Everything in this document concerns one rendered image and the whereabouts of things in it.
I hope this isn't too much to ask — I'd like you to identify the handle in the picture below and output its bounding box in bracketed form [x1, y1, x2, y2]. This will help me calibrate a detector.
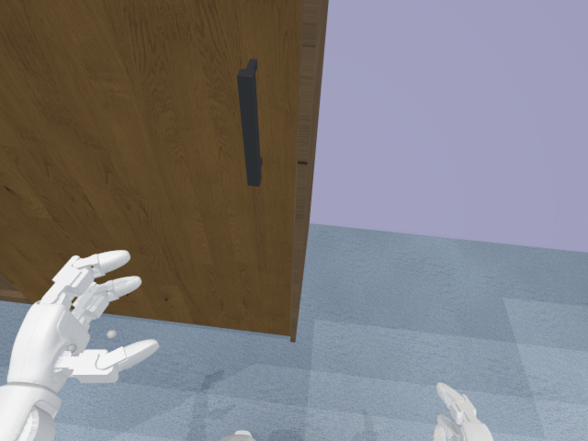
[237, 59, 263, 187]

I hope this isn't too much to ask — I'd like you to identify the robot left hand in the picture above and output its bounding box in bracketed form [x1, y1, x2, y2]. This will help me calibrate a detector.
[7, 250, 159, 393]

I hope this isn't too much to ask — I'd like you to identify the robot left forearm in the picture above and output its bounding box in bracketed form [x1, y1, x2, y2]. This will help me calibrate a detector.
[0, 382, 62, 441]

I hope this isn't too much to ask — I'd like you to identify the robot right hand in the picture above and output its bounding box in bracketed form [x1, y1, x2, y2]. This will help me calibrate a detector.
[433, 382, 493, 441]

